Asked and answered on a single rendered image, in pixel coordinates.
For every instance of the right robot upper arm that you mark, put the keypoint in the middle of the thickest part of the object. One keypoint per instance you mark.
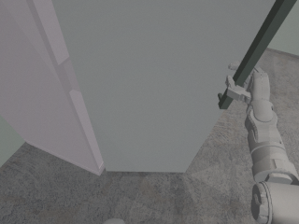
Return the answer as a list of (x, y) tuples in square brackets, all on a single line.
[(275, 203)]

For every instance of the right robot hand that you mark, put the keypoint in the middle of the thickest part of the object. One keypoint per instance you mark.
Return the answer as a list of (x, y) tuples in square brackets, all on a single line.
[(258, 85)]

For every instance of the fridge door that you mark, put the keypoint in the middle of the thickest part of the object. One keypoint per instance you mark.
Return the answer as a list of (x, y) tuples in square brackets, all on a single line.
[(150, 71)]

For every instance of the robot right forearm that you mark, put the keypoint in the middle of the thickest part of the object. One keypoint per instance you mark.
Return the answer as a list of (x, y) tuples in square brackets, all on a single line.
[(266, 148)]

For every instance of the handle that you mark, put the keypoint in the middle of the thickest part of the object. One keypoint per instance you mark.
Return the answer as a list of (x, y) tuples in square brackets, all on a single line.
[(271, 24)]

